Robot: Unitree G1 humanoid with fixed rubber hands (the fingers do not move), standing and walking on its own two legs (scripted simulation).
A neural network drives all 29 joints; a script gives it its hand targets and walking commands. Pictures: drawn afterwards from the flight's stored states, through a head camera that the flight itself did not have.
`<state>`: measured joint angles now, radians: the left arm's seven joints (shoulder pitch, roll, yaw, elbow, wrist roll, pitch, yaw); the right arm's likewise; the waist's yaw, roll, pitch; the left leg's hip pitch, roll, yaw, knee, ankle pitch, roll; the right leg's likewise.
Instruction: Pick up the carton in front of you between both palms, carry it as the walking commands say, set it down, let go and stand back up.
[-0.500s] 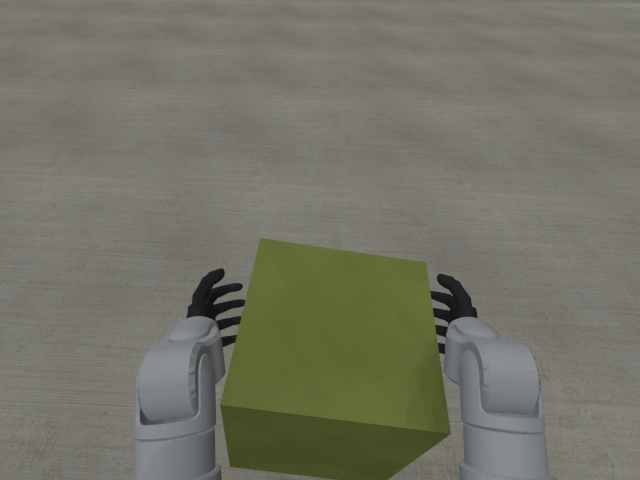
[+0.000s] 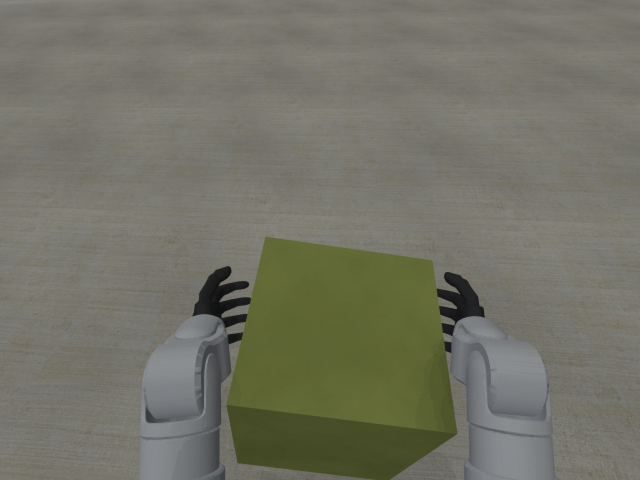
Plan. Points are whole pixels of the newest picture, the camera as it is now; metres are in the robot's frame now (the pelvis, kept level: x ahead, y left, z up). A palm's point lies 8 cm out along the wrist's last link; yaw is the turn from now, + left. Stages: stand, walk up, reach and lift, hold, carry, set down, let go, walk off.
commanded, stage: carry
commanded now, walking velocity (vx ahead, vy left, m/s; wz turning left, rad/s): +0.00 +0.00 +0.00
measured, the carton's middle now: (330, 366) +0.28 +0.01 +0.01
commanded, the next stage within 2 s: hold in 1.98 s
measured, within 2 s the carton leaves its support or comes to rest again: neither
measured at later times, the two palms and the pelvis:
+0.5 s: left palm (231, 206) +0.49 +0.15 +0.11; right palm (424, 203) +0.49 -0.14 +0.11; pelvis +0.21 +0.01 +0.02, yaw -2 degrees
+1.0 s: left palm (243, 202) +0.51 +0.14 +0.11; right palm (432, 206) +0.49 -0.15 +0.10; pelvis +0.23 +0.00 +0.01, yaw -2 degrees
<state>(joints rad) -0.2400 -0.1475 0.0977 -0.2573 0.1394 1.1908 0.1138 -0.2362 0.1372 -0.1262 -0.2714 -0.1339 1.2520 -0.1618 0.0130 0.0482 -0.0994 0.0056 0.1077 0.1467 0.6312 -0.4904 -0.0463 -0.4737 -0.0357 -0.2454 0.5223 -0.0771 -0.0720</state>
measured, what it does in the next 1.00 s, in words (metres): walks ahead: left foot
